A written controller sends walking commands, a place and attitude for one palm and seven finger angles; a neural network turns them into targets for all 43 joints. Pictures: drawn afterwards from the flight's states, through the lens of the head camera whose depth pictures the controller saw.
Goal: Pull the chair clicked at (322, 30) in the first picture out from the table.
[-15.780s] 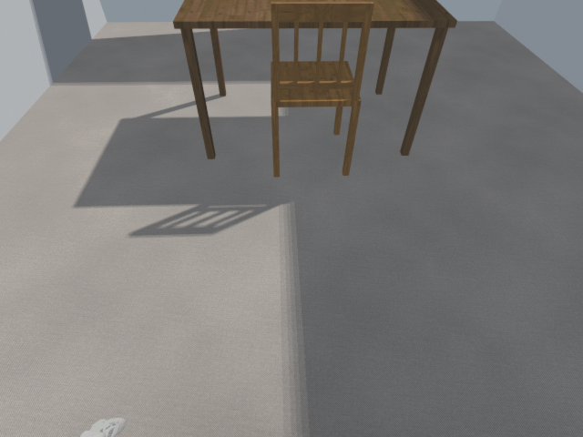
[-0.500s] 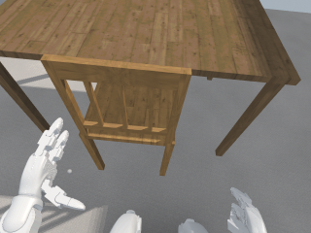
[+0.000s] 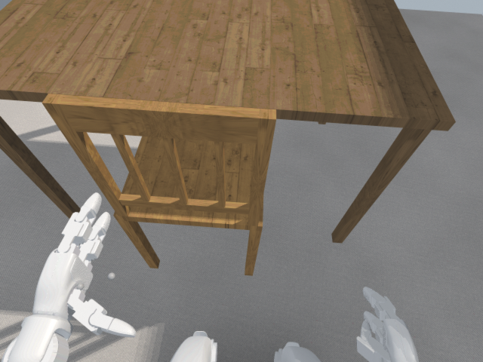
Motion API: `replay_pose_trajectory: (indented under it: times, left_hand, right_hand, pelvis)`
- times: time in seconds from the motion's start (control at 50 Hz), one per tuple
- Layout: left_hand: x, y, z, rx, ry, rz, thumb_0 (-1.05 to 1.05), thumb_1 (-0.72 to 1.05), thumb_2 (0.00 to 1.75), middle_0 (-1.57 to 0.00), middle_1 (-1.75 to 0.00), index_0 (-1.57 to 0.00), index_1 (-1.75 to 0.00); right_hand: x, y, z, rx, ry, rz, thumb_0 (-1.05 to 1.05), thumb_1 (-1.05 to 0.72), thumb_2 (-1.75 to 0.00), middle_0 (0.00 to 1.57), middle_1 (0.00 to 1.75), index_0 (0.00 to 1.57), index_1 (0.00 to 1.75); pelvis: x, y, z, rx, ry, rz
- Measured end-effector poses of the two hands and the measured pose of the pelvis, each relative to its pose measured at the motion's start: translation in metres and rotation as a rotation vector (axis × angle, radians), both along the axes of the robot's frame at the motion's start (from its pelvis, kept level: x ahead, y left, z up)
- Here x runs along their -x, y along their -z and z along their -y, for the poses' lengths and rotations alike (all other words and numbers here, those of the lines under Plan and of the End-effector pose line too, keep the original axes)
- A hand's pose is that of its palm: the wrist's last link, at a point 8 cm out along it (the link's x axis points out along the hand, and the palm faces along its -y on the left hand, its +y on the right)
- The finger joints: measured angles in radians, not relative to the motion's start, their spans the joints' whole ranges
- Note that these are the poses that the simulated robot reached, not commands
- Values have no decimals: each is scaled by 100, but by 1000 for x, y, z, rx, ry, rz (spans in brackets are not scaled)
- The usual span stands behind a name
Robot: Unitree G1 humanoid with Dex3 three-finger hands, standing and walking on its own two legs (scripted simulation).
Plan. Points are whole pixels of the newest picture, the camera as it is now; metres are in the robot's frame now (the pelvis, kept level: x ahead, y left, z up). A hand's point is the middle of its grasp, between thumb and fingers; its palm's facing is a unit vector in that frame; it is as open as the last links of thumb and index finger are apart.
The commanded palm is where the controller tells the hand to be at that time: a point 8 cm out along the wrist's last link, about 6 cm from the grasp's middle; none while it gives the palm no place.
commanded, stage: aim the fingers beside a spindle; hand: left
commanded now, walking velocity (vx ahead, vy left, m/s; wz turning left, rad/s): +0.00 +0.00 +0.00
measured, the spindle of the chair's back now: (177, 172) +0.49 +0.16 -0.05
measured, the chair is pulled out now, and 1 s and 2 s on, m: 0.00 0.00 0.00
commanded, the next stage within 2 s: none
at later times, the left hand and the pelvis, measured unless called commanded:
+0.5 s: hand (135, 259) +0.27 +0.18 +0.02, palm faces -0.05 -1.00 -0.05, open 16.9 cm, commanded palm +0.26 +0.23 +0.03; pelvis +0.00 -0.01 -0.01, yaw +0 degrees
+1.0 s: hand (163, 241) +0.31 +0.15 +0.01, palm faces -0.07 -1.00 -0.04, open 16.9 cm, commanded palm +0.29 +0.20 +0.00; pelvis -0.01 +0.00 -0.02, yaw -1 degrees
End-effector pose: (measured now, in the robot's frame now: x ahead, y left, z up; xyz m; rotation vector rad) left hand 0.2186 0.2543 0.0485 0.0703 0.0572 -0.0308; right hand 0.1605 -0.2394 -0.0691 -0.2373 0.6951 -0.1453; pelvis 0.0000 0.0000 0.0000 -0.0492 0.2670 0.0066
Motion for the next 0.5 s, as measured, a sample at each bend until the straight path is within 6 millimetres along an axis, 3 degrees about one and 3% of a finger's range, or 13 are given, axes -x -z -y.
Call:
replay_pose_trajectory:
  times: [0.08, 0.18, 0.36, 0.5]
  left_hand:
    - [-4, -3, -1, -7, -29, 33, -1, -49, 30, -6, -8, -7, -8]
    - [-10, 13, 5, 7, -1, -29, -1, -49, 30, -6, -8, -6, -8]
    - [-25, 10, 20, 17, 21, 33, -1, -49, 30, -6, -8, -6, -8]
    - [-36, 26, 18, 16, 15, -21, -1, -49, 30, -6, -8, -6, -8]
  right_hand:
    - [-4, 4, 2, -8, -10, -1, 1, -90, -90, 20, 30, 20, 30]
    - [-5, 9, 7, -7, -13, -10, 1, -90, -90, 20, 30, 20, 30]
    - [4, 14, 16, 7, 10, -38, 1, -90, -90, 20, 30, 20, 30]
    - [13, 22, 18, 2, 21, -72, 1, -90, -90, 20, 30, 20, 30]
  pelvis:
    - [-1, 2, 4, -3, -4, -3]
    - [0, 4, 8, -5, -5, -11]
    - [-1, 7, 10, -11, 4, -22]
    - [2, 11, 9, -12, 7, -35]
